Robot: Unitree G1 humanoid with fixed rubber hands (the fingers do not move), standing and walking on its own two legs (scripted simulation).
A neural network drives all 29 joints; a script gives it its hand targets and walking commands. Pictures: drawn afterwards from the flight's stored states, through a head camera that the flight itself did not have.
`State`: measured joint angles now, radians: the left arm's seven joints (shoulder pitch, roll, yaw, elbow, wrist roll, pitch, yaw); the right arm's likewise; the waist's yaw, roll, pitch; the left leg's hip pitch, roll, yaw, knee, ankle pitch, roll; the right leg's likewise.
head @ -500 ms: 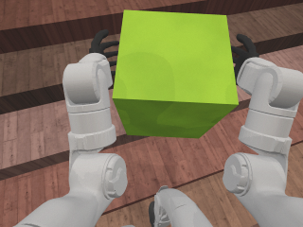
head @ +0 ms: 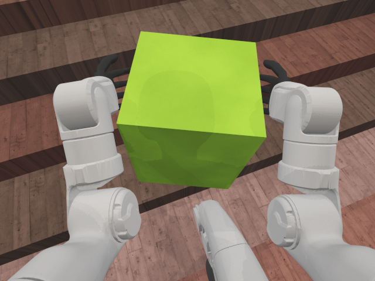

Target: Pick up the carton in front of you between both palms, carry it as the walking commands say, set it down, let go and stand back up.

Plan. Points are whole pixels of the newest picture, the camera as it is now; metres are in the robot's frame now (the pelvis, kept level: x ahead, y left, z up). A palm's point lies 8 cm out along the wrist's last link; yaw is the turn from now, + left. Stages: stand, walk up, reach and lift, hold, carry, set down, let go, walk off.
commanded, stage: carry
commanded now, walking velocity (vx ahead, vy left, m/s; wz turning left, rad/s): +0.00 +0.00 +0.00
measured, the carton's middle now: (190, 120) +0.40 -0.08 +0.07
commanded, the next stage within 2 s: none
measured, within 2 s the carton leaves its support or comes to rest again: neither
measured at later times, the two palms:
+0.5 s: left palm out of the picture +0.62 +0.19 +0.35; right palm out of the picture +0.66 -0.10 +0.34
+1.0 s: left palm out of the picture +0.64 +0.14 +0.26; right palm out of the picture +0.66 -0.15 +0.26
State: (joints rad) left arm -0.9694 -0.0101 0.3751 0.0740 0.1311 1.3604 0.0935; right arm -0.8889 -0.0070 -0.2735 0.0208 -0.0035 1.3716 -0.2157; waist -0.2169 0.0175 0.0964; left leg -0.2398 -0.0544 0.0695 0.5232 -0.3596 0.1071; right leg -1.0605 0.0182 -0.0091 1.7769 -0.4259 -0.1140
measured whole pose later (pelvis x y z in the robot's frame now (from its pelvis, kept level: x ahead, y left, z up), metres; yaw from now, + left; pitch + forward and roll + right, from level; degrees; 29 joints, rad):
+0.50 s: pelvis +0.26 -0.01 +0.14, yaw +3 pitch +4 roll +1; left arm -1.03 0.02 0.29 0.25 0.02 1.36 0.20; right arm -0.98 -0.02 -0.38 0.18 -0.19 1.38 -0.08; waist 0.12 -0.04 -0.06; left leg -0.33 -0.04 0.08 0.51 -0.17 0.07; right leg -0.38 -0.02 -0.15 0.51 -0.19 -0.07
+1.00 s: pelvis +0.30 -0.02 +0.13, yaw +3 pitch +3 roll +0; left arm -0.68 -0.02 0.21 0.18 0.08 1.26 0.12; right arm -0.71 -0.01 -0.18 0.22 -0.07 1.27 -0.14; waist 0.00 0.01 -0.07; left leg -0.25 -0.02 0.07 0.53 -0.34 0.05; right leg -0.31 0.00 -0.06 0.55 -0.29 -0.03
